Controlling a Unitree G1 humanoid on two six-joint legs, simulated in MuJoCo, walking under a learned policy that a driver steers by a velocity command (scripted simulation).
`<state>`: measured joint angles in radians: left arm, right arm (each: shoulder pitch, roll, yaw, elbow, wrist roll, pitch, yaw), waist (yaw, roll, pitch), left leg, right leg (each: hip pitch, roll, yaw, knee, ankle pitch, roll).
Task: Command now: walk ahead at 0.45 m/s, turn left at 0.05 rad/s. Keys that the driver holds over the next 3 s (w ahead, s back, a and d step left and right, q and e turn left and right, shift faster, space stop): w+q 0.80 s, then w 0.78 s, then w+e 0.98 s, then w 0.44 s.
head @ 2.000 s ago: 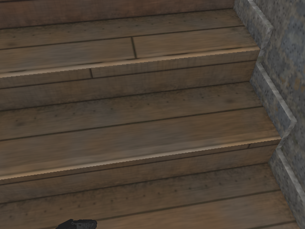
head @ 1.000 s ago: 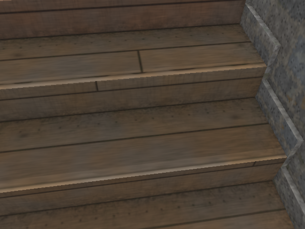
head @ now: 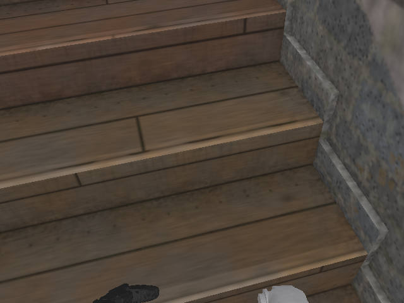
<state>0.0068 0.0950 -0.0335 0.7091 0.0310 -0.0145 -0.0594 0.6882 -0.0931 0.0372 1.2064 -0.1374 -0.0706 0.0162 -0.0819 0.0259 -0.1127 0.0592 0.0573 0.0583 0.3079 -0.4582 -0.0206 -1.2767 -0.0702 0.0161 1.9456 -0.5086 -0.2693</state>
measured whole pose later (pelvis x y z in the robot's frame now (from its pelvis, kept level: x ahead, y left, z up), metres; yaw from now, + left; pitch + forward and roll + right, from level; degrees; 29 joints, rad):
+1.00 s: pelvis +0.49 +0.07 +0.31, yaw +27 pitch +4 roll +3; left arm 0.19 0.23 0.02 0.90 0.04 -0.09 -0.10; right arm 0.42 -0.22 -0.05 1.12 -0.05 -0.07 0.07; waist -0.01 -0.02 -0.10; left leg -0.46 -0.14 0.06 0.85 -0.45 0.12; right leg -1.08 0.01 0.19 2.06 -0.10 -0.17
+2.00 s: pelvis +1.05 +0.39 +0.64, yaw +19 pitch +6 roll +4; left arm 0.28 0.23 0.06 1.03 0.04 -0.09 -0.10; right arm 0.16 -0.20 0.00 1.00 -0.04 -0.04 0.04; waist -0.02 -0.06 -0.10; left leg -0.64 0.04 0.23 0.94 -0.39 0.07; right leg -0.84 0.02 0.18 1.91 0.05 -0.21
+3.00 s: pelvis +1.63 +0.52 +0.94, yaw -5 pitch +6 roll +2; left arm 0.33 0.22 0.04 1.03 0.05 -0.11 -0.10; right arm 0.07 -0.17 0.04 0.85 -0.06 -0.09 0.06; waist -0.02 -0.04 -0.14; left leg -0.83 -0.02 0.14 1.21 -0.50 0.10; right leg -0.54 0.09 0.24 1.46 -0.04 -0.13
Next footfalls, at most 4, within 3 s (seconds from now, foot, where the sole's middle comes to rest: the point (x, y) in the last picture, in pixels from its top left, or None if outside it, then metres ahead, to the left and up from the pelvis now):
0.06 right None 0.24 -0.16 -0.59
0.74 left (147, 277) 0.49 0.14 -0.42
1.24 right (163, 126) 0.84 0.08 -0.24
1.80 left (2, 34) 1.10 0.52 -0.07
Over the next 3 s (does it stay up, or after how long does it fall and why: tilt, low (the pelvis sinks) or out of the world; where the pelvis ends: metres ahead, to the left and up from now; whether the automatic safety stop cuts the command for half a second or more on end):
stays up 1.63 0.52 0.94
